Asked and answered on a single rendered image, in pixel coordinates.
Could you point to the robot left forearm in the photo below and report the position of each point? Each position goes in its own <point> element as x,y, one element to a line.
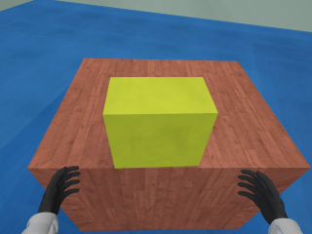
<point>42,223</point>

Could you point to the carton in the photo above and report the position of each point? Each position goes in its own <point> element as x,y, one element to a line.
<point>154,122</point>

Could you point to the robot right forearm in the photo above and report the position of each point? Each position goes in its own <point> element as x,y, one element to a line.
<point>284,226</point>

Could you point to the robot right hand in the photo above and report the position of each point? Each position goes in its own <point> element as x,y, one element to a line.
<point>265,195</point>

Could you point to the robot left hand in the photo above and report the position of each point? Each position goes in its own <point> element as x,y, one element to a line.
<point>55,194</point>

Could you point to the pedestal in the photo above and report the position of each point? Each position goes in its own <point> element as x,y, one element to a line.
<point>246,136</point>

